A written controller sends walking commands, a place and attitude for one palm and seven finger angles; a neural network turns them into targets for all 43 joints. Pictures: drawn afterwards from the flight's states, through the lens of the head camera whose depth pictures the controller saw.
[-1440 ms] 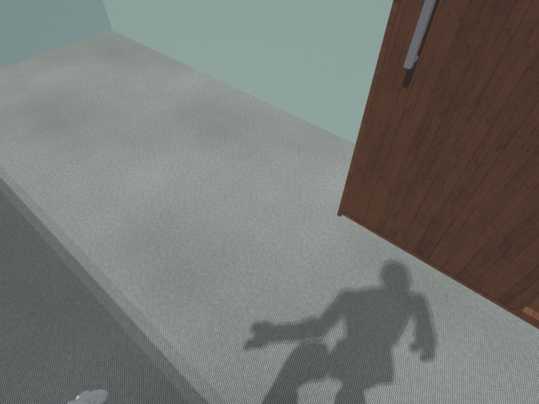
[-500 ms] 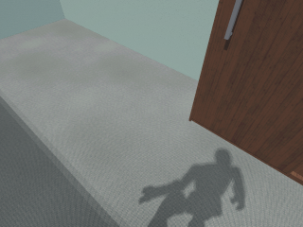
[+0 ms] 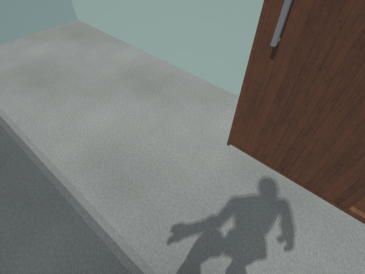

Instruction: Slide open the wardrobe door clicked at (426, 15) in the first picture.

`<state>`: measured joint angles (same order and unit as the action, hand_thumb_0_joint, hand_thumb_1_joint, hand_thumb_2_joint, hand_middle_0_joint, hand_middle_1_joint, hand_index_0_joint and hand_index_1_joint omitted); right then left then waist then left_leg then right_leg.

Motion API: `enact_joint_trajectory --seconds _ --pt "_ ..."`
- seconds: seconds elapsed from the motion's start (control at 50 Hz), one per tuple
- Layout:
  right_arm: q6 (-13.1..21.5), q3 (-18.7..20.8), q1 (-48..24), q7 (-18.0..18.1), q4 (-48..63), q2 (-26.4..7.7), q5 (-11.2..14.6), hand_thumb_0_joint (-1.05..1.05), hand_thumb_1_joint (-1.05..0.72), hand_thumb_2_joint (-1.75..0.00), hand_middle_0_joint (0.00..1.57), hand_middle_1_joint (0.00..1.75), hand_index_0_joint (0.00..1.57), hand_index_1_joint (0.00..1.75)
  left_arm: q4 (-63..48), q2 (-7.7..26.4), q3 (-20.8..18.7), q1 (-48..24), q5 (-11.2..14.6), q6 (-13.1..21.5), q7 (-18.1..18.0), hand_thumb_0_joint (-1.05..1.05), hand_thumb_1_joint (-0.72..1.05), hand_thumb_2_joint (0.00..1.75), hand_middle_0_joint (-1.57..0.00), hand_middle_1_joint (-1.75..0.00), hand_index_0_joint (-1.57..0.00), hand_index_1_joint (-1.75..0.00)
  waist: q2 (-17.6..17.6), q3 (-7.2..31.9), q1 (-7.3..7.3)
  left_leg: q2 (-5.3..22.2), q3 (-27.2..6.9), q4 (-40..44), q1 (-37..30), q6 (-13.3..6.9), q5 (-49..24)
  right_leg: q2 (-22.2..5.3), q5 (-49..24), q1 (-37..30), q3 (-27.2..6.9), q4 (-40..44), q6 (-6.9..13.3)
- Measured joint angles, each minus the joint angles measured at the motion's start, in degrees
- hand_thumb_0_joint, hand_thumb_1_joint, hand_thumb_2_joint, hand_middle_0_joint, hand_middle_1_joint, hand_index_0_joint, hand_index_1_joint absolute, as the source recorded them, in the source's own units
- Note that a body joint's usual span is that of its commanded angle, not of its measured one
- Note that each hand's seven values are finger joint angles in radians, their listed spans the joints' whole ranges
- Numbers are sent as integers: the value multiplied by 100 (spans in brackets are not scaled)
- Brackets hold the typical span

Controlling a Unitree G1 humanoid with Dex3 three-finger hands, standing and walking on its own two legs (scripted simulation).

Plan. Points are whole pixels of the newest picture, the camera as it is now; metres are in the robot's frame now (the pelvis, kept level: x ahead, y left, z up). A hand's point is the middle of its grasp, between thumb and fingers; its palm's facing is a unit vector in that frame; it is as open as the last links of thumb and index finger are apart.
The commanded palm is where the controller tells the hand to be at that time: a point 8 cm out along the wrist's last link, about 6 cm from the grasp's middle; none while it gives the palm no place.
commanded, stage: look at it before walking up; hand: left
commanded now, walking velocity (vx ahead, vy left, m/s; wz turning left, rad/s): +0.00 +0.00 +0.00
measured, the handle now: (286, 10) +1.01 -0.35 +0.17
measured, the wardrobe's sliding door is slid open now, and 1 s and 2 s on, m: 0.00 0.00 0.00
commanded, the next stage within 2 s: walk to a spot facing it in 0.10 s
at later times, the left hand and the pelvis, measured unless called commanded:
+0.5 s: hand out of the picture +0.03 +0.22 -0.19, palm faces +0.07 -0.98 -0.20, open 7.4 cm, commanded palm none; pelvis +0.05 +0.02 -0.02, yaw +3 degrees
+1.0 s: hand (132, 208) +0.33 +0.18 -0.18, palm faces +0.08 -0.97 -0.21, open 7.3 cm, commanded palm none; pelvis +0.24 -0.01 -0.02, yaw +5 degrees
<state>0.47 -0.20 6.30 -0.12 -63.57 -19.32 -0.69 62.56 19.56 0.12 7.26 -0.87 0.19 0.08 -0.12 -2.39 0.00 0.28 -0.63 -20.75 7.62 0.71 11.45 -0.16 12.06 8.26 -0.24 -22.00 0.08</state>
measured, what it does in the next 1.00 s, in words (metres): walks ahead: right foot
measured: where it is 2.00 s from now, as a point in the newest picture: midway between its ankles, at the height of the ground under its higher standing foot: (186, 252)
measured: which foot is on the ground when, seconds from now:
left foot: down 0.00-0.88, up 0.90-1.00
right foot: down 0.00-0.50, up 0.52-0.86, down 0.88-1.00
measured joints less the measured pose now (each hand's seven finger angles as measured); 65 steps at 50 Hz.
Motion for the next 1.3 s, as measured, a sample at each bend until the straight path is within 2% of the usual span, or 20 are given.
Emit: enact_joint_trajectory --seconds 0.26,0.38,0.46,0.5,0.56,0.6,0.64,0.7,0.76,0.84,0.88,0.9,0.92,0.96,1.0,1.04,1.12,1.24,1.28,1.3 --pt "-18 -17 -23 14 3 23 -13 1 -90 -90 20 30 20 30 2 -15 1 13 5 -5 -34 0 91 89 -20 -30 -20 -30 7 36 -5 8 -20 30 -37 13 15 6 12 -54 21 51 1" --pt "-114 -29 429 -19 25 278 -89 0 -91 -90 20 30 20 30 -52 -306 -25 442 -46 -72 12 0 91 89 -20 -30 -20 -30 45 288 -17 57 -53 -782 262 -57 762 35 385 18 106 -317 13" --pt "-84 7 888 -53 24 517 -84 0 -91 -90 20 30 20 30 -58 -550 -85 879 -52 -2 33 0 91 89 -20 -30 -20 -30 23 316 8 164 204 -1249 469 -118 1022 -22 689 -97 292 -510 -32" --pt "-6 24 1071 -59 3 674 -82 0 -91 -90 20 30 20 30 4 -619 -123 1118 -42 -16 38 0 91 89 -20 -30 -20 -30 -136 293 -22 67 331 -1232 343 -167 797 -158 965 -69 233 -845 -35" --pt "190 59 1369 8 27 906 -102 0 -91 -90 20 30 20 30 175 -740 -142 1308 -65 -133 31 0 91 89 -20 -30 -20 -30 -221 257 39 -18 462 -1095 115 -262 1078 -188 1488 591 210 -2572 50" --pt "284 49 1609 68 4 1080 -88 0 -91 -90 20 30 20 30 214 -781 -163 1259 -74 -132 60 0 91 89 -20 -30 -20 -30 -241 165 122 -52 440 -754 -120 -261 987 -209 1392 1109 278 -3488 52" --pt "331 35 1847 107 -92 1229 -79 0 -91 -90 20 30 20 30 160 -820 -191 1125 -75 -108 90 1 91 89 -20 -30 -20 -30 -224 75 154 -66 395 -372 -371 -276 872 -288 1156 1555 362 -3828 7" --pt "346 37 2142 143 -290 1387 -67 0 -91 -90 20 30 20 30 -13 -892 -224 838 -69 -79 130 1 91 89 -20 -30 -20 -30 -158 -50 171 -65 344 117 -726 -251 766 -443 726 2066 437 -3600 -53" --pt "330 62 2320 158 -453 1466 -74 0 -90 -90 20 30 20 30 -182 -915 -274 493 -58 -55 120 1 92 89 -20 -30 -20 -30 -86 -194 216 -34 335 395 -1046 -181 807 -531 350 2264 520 -2686 -43" --pt "297 114 2428 161 -592 1449 -80 0 -90 -90 20 30 20 30 -366 -902 -315 72 -46 31 126 1 93 89 -20 -30 -20 -30 16 -349 327 69 358 326 -1389 -34 1171 -407 45 2095 646 -1666 109" --pt "271 138 2503 150 -631 1431 -56 0 -90 -90 20 30 20 30 -477 -879 -315 -47 -65 165 120 0 92 89 -20 -30 -20 -30 54 -363 338 159 318 -334 -1312 14 1601 -292 -199 1722 737 -1207 215" --pt "241 148 2484 132 -642 1430 -27 0 -90 -90 20 30 20 30 -526 -871 -329 -106 -87 266 94 0 92 89 -20 -30 -20 -30 46 -380 322 202 304 -1170 -1002 -28 1800 -305 -486 1695 777 -1292 265" --pt "195 161 2390 118 -631 1405 -1 1 -90 -90 20 30 20 30 -560 -887 -337 -158 -77 347 62 0 92 89 -20 -30 -20 -30 71 -422 321 223 196 -2279 -558 -99 1888 -313 -341 1697 846 -1540 299" --pt "109 227 2130 99 -557 1314 14 1 -90 -90 20 30 20 30 -579 -935 -315 -160 -49 396 20 0 92 89 -20 -30 -20 -30 115 -418 297 229 82 -4109 331 -212 1723 -300 76 1506 960 -1655 326" --pt "50 287 1794 97 -394 1181 -27 1 -91 -90 20 30 20 30 -528 -1011 -289 -64 -46 363 -50 0 92 89 -20 -30 -20 -30 157 -344 261 339 169 -4846 1052 -220 1351 -248 167 1224 1025 -1400 292" --pt "28 311 1419 112 -160 1052 -68 1 -91 -90 20 30 20 30 -441 -1088 -267 103 -51 322 -115 0 92 89 -20 -30 -20 -30 170 -242 239 484 317 -4667 1553 -125 1118 -182 84 992 1029 -1069 276" --pt "64 305 724 131 311 944 -86 0 -91 -90 19 30 19 30 -336 -996 -322 433 -62 223 -173 -2 95 89 -20 -30 -20 -30 118 -65 108 628 519 -3388 1950 89 837 -33 19 742 879 -656 300" --pt "114 228 21 135 749 976 -42 0 -91 -90 19 30 19 30 -252 -938 -370 859 -55 -41 -69 -1 93 89 -20 -30 -20 -30 5 -21 -162 480 611 -1690 1467 260 405 148 286 607 476 -834 168" --pt "157 199 -45 150 830 1027 -50 0 -91 -90 19 30 20 30 -258 -903 -410 953 -26 -147 -49 -1 93 89 -20 -30 -20 -30 -90 -17 -203 434 724 -1364 1237 25 43 145 560 676 328 -1188 98" --pt "153 176 -62 148 874 1062 -68 0 -91 -90 19 30 20 30 -268 -878 -433 960 -20 -205 -38 0 92 89 -20 -30 -20 -30 -158 -36 -239 424 814 -1436 1206 -115 131 123 1029 817 259 -1616 47"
